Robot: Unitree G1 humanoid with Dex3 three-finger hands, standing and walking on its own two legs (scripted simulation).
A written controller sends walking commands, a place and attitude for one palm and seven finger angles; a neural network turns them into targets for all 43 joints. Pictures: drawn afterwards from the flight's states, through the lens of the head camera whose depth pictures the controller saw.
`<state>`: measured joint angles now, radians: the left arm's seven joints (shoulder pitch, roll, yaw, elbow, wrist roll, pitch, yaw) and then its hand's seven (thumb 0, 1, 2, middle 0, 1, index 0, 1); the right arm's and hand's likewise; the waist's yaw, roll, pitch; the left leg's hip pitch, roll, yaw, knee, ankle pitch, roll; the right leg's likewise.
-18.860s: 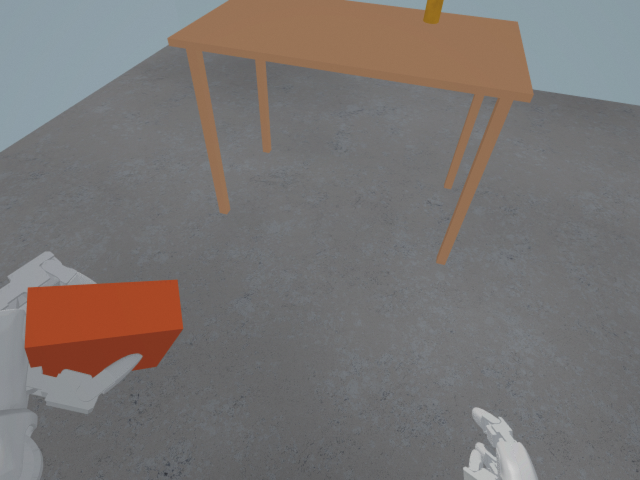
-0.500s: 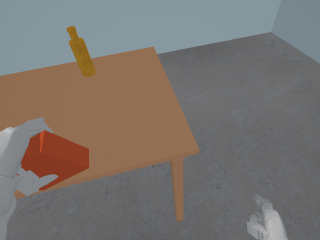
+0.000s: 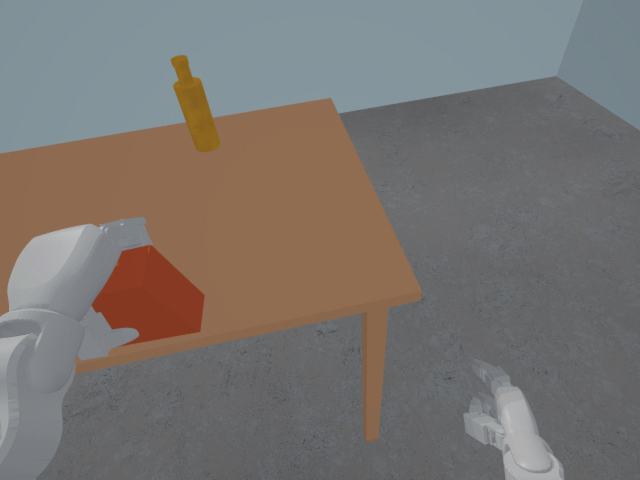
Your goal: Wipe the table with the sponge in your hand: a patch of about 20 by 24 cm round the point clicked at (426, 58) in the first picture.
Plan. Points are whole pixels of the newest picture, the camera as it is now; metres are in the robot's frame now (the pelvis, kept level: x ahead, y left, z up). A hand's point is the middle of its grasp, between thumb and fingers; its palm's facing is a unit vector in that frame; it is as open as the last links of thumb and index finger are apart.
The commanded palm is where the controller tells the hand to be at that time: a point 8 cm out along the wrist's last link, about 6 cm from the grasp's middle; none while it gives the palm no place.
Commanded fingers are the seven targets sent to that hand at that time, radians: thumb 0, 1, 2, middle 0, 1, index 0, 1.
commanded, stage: turn the palm down, sponge in hand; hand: left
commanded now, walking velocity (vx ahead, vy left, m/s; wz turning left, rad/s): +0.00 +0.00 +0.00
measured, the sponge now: (128, 309) +0.23 +0.26 +0.13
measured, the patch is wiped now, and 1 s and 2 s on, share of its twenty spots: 0.05 0.05 0.05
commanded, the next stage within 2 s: move the sponge above the wiping area in 0.64 s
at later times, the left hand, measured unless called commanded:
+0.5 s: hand (107, 286) +0.23 +0.25 +0.19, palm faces +0.20 +0.00 -0.98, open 9.3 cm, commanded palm +0.18 +0.25 +0.25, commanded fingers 0.00 0.10 1.30 -1.20 -1.60 -1.20 -1.60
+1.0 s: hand (93, 278) +0.24 +0.28 +0.18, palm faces +0.17 -0.01 -0.99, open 9.3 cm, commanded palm +0.20 +0.26 +0.24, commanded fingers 0.00 0.10 1.30 -1.20 -1.60 -1.20 -1.60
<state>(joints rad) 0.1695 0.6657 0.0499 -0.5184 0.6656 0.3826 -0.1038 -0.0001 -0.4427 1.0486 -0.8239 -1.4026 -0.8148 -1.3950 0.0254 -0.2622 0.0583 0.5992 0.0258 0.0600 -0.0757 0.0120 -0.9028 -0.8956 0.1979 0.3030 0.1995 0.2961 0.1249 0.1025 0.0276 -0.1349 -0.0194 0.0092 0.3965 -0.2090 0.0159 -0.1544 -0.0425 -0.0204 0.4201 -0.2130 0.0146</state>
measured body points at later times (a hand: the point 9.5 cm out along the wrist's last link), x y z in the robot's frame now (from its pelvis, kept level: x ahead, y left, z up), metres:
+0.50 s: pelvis -0.01 -0.03 +0.00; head -0.03 -0.09 +0.44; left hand +0.21 +0.25 +0.24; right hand +0.25 -0.23 -0.08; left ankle +0.01 +0.11 -0.74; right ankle +0.01 -0.13 -0.74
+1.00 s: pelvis -0.01 -0.03 +0.00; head -0.03 -0.09 +0.44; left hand +0.22 +0.27 +0.24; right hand +0.24 -0.24 -0.09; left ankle +0.01 +0.11 -0.74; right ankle +0.01 -0.13 -0.74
